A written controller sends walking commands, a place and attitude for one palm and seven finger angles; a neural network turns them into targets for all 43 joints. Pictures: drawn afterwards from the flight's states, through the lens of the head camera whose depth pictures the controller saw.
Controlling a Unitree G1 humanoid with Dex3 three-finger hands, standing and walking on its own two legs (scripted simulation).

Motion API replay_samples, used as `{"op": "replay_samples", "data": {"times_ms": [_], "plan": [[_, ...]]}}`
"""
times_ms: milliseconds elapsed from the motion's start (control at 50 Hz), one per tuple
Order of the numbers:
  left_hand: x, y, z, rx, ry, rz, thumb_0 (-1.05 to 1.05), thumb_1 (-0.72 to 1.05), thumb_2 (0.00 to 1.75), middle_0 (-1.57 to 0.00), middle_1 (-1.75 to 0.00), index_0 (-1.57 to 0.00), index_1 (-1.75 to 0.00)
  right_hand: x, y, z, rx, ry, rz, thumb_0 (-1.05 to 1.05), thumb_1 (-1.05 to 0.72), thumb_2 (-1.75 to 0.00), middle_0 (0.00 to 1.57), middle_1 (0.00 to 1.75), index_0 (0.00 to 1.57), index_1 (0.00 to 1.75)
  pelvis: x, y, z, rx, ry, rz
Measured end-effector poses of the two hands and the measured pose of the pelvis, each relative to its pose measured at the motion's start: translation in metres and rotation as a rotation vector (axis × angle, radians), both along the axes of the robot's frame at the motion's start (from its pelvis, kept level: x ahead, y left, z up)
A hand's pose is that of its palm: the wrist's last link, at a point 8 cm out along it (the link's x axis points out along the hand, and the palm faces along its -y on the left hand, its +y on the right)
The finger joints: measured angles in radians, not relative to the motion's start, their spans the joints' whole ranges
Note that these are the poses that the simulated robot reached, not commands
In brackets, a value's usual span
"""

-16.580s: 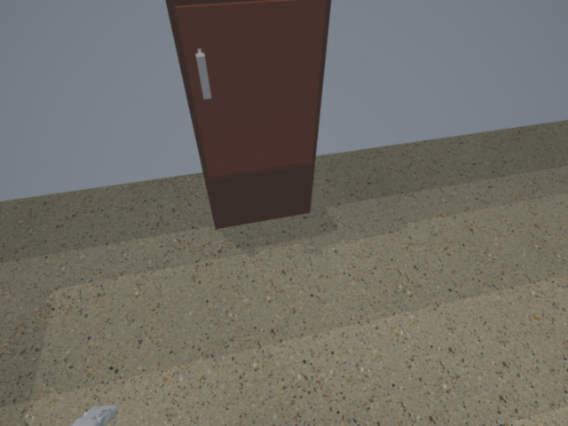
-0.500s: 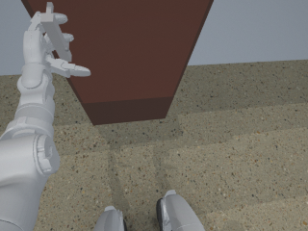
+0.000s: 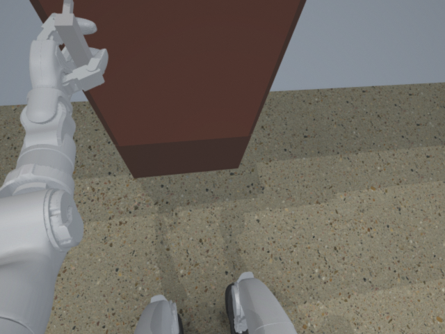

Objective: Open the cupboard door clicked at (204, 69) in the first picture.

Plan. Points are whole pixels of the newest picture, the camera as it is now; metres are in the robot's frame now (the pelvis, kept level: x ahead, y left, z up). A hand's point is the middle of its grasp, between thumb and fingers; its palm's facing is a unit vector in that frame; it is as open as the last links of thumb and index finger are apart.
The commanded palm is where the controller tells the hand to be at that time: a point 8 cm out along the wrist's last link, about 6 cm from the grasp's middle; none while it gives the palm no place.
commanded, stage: close the thumb around the handle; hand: left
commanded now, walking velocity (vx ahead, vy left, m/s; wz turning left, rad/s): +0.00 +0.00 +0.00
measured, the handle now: (81, 44) +0.60 +0.16 +0.07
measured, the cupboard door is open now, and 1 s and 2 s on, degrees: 0 31 38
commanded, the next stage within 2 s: pull the door open along its arc in 0.16 s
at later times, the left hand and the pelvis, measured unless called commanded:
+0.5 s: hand (95, 75) +0.54 +0.14 +0.07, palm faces +0.00 -1.00 -0.03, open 6.0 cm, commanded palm +0.49 +0.18 +0.07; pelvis +0.01 +0.00 +0.01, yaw -1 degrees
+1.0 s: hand (155, 165) +0.37 +0.06 +0.08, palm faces +0.33 -0.94 +0.02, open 6.2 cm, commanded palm +0.30 +0.11 +0.07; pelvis +0.02 -0.01 +0.03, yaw +1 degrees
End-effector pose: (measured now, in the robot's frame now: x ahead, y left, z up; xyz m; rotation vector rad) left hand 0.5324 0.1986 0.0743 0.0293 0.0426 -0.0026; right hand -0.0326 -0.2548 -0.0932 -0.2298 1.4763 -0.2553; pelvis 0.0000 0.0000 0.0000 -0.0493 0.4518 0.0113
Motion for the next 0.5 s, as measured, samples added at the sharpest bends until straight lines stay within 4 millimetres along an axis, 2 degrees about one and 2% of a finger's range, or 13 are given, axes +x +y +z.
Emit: {"op": "replay_samples", "data": {"times_ms": [80, 360, 500], "plan": [[0.000, -0.001, 0.000, 0.008, -0.014, -0.005, 0.01, 0.69, 0.81, -0.38, -1.33, -0.38, -1.33, -0.001, 0.001, 0.000, 0.003, 0.001, 0.000, 0.00, -0.91, -0.90, 0.20, 0.30, 0.20, 0.30, 0.000, 0.000, 0.000, 0.001, 0.001, -0.002], [-0.004, -0.003, 0.000, 0.002, -0.014, 0.014, 0.01, 0.70, 0.81, -0.37, -1.35, -0.34, -1.35, 0.001, 0.002, -0.002, 0.017, -0.005, -0.008, 0.00, -0.91, -0.90, 0.20, 0.30, 0.20, 0.30, 0.002, -0.001, 0.001, 0.003, -0.003, -0.004], [-0.017, -0.005, -0.001, -0.004, -0.020, 0.007, 0.01, 0.70, 0.77, -0.36, -1.35, -0.34, -1.35, 0.011, 0.002, 0.001, 0.033, -0.029, -0.014, 0.00, -0.91, -0.90, 0.20, 0.30, 0.20, 0.30, 0.008, -0.002, 0.007, 0.009, -0.019, -0.016]]}}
